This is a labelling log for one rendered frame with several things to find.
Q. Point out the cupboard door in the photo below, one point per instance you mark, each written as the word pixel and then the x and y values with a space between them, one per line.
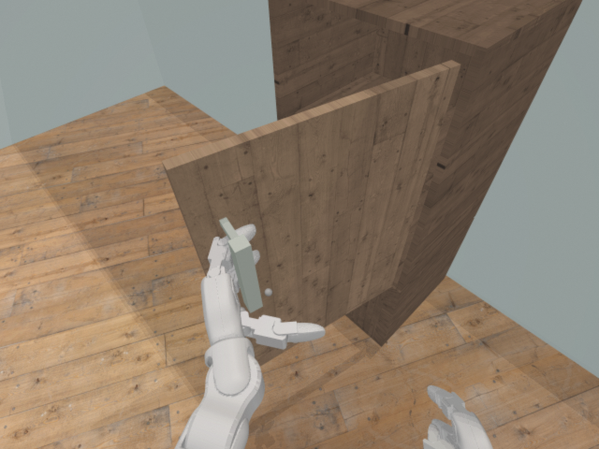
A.
pixel 332 192

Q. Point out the left robot hand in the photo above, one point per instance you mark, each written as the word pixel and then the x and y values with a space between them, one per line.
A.
pixel 222 309

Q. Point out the robot left forearm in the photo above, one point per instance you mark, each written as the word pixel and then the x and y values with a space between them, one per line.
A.
pixel 234 389

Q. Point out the handle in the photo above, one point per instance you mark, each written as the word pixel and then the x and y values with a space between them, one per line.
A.
pixel 244 263

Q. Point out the right robot hand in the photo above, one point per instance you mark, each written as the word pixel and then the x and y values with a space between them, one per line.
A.
pixel 466 431

